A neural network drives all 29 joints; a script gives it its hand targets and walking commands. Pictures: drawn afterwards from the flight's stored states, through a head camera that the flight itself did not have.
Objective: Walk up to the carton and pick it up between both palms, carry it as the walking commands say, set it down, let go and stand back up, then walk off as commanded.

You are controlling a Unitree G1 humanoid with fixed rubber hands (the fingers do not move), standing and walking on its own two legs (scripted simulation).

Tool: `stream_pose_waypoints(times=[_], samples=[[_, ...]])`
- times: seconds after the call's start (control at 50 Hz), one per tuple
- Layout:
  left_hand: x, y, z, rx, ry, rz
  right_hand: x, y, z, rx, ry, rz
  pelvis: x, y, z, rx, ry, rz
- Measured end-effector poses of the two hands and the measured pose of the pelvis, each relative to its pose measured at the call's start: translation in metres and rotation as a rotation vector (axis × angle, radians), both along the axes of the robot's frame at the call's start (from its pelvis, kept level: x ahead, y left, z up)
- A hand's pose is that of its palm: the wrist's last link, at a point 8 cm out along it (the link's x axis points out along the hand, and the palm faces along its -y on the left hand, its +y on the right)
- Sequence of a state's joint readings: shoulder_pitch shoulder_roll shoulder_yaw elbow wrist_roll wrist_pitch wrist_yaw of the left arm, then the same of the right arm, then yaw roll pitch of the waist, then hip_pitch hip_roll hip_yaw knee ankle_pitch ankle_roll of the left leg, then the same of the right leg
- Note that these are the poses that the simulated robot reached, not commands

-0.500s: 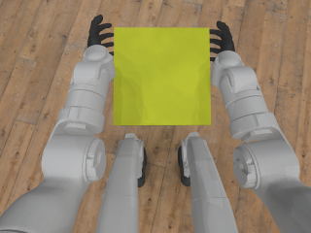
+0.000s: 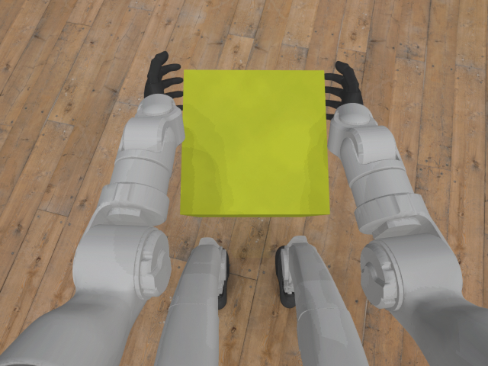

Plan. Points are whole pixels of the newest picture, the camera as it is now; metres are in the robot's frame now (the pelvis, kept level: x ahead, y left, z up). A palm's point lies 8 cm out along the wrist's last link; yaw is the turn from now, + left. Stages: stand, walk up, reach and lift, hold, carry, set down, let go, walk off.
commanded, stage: reach and lift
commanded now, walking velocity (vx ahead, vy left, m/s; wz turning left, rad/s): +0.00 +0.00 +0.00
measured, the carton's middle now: (252, 155) +0.43 +0.03 -0.09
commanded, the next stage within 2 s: none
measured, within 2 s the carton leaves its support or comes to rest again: neither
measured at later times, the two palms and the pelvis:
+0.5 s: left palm (134, 75) +0.45 +0.17 +0.11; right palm (370, 86) +0.45 -0.11 +0.09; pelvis +0.02 +0.00 +0.05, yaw +0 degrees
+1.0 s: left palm (110, 40) +0.45 +0.18 +0.16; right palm (402, 55) +0.45 -0.12 +0.15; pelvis +0.10 +0.01 +0.08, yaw +0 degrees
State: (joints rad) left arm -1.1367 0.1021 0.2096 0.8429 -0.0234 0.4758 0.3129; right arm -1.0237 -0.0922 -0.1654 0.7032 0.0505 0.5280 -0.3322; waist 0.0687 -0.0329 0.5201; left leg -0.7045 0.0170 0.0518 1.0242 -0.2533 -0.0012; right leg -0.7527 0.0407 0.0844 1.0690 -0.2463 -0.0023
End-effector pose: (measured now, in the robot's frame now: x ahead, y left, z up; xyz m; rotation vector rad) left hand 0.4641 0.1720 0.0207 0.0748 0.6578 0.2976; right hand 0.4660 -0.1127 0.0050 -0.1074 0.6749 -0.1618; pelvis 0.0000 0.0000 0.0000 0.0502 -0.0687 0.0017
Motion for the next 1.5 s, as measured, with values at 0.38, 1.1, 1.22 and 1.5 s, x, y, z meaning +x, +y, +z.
stream_pose_waypoints(times=[0.38,1.1,1.22,1.5], samples=[[-0.011,0.003,0.063,0.002,-0.018,0.008,-0.008,0.003,0.062,0.012,-0.018,0.005,0.008,-0.001,0.038,-0.005,-0.037,-0.007],[0.009,-0.007,0.142,-0.058,0.012,-0.110,-0.011,-0.023,0.149,0.151,-0.012,0.018,0.114,0.022,0.083,-0.031,0.036,-0.003],[0.016,-0.022,0.134,-0.057,0.042,-0.162,-0.016,-0.037,0.143,0.129,-0.003,-0.027,0.133,0.028,0.089,-0.038,0.050,-0.002],[-0.011,0.000,0.117,-0.082,0.047,-0.051,-0.021,-0.015,0.129,0.136,0.012,0.032,0.152,0.018,0.094,-0.026,0.061,-0.003]])
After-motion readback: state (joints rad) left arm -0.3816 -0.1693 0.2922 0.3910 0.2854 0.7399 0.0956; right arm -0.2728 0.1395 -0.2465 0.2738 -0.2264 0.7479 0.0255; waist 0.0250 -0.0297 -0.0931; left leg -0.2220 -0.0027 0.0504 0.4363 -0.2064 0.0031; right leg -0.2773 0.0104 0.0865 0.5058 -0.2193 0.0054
